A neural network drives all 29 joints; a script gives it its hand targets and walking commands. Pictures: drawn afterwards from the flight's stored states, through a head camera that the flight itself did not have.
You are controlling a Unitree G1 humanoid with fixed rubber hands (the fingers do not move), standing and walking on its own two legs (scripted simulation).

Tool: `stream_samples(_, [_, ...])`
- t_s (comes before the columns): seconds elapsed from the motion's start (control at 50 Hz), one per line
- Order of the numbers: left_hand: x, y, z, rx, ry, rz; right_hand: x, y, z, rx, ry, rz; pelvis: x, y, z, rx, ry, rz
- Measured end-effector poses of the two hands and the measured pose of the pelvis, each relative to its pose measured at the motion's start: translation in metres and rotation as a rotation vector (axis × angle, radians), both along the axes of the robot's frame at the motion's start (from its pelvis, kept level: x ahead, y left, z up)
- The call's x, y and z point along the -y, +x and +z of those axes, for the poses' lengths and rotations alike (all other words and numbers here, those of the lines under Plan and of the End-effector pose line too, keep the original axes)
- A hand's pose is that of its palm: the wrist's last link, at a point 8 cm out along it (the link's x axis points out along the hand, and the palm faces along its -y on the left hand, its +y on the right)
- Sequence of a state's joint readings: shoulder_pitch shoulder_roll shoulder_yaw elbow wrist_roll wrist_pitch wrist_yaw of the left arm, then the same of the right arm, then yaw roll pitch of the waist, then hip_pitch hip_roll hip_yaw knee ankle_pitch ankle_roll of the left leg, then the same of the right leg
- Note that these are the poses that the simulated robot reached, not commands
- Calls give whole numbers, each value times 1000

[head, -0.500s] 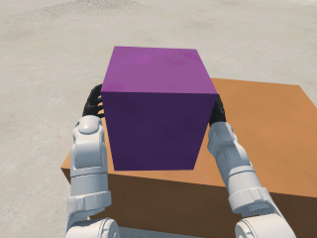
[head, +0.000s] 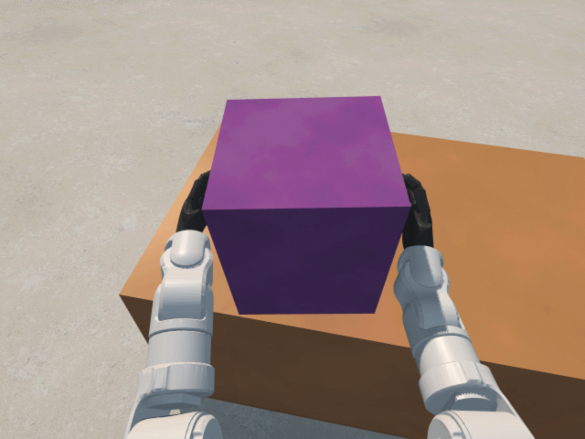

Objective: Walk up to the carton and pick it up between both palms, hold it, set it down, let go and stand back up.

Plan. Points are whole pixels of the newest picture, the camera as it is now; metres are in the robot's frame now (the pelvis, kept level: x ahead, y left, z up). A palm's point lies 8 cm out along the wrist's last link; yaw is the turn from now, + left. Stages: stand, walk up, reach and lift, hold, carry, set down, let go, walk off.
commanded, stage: set down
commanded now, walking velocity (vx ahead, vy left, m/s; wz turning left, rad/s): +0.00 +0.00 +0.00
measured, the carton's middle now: (304, 212) +0.40 -0.01 +0.11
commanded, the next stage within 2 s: none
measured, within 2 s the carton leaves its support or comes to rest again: neither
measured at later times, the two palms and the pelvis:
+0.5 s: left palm (204, 224) +0.40 +0.13 +0.10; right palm (411, 228) +0.38 -0.17 +0.10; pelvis +0.02 +0.00 +0.00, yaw -1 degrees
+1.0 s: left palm (220, 226) +0.41 +0.11 +0.08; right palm (418, 228) +0.39 -0.19 +0.09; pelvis +0.02 -0.01 +0.00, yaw -2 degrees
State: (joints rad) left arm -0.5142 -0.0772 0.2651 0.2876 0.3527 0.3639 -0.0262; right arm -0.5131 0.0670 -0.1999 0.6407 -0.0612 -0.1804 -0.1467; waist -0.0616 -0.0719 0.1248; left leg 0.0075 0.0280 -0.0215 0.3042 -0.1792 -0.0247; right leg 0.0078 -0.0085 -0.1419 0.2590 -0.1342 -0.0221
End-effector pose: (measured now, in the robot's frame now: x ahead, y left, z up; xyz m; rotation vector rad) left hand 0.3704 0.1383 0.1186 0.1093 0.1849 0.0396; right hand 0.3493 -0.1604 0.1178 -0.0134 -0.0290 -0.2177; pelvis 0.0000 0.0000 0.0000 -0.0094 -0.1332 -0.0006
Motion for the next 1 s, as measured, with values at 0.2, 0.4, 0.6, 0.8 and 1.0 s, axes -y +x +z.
stream_samples(0.2, [5,20,0,24,2,-1,6,22,7,17,-15,10,1,14,1,-42,-2,0])
stream_samples(0.4, [6,24,-17,-30,-15,4,7,26,-11,-38,-12,7,-1,23,0,-40,-4,-3])
stream_samples(0.6, [12,28,-21,-45,-10,4,12,30,-20,-58,-7,9,-2,22,0,-64,-5,-13])
stream_samples(0.8, [21,34,-27,-58,-24,-1,20,33,-22,-82,-5,-2,2,19,1,-87,-1,-20])
stream_samples(1.0, [28,38,-40,-69,-45,3,28,37,-30,-106,2,-9,7,18,1,-128,4,-29])
